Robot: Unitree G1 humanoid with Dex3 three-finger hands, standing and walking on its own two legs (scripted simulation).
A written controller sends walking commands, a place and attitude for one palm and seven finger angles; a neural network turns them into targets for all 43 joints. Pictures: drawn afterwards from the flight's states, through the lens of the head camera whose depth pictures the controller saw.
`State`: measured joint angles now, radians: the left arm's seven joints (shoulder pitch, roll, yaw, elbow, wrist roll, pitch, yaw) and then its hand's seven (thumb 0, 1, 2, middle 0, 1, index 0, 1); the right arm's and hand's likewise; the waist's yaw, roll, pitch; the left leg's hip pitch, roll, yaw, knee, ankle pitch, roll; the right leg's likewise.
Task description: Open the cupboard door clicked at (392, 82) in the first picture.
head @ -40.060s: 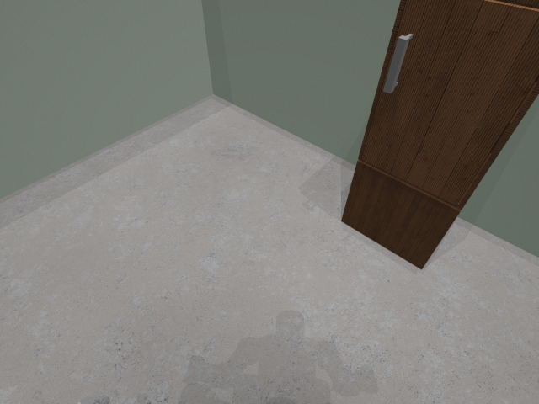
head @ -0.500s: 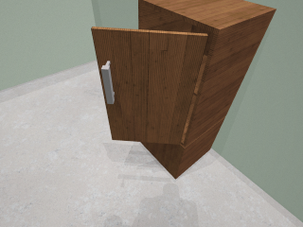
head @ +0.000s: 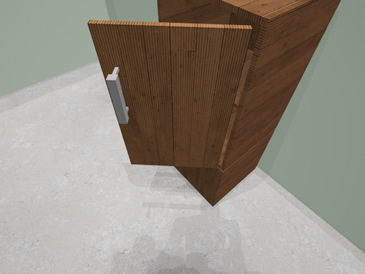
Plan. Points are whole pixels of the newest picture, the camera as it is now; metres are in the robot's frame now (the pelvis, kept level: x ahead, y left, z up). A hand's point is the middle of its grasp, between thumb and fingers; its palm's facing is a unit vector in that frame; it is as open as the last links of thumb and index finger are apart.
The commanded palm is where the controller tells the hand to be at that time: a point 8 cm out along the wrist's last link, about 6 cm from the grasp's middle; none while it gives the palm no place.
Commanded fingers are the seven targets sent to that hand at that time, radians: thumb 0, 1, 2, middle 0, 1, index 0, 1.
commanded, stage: come to a stop and stand still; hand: left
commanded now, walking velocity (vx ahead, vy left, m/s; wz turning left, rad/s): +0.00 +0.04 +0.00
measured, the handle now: (120, 96) +0.55 +0.22 +0.06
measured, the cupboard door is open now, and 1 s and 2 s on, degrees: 47 47 47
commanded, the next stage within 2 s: look again from close up in 0.58 s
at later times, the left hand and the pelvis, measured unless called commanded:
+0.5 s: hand out of the picture -0.01 +0.19 -0.16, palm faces +0.00 -0.97 -0.23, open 7.4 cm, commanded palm none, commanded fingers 0.00 0.90 0.90 -0.20 -0.30 -0.20 -0.30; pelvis -0.04 +0.01 +0.00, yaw +0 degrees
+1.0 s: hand out of the picture +0.00 +0.17 -0.17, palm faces +0.01 -0.98 -0.21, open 7.3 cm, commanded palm none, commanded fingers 0.00 0.90 0.90 -0.20 -0.30 -0.20 -0.30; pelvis -0.01 +0.00 +0.00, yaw +0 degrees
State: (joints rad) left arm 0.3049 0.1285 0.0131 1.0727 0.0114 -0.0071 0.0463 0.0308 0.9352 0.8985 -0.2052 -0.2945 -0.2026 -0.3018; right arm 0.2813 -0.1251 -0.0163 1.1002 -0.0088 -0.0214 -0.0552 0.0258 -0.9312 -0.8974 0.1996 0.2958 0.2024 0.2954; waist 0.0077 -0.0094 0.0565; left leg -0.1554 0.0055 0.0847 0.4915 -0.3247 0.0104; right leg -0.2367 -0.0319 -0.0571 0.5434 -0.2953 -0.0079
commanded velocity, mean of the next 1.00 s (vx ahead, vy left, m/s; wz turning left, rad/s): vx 0.00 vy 0.00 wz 0.00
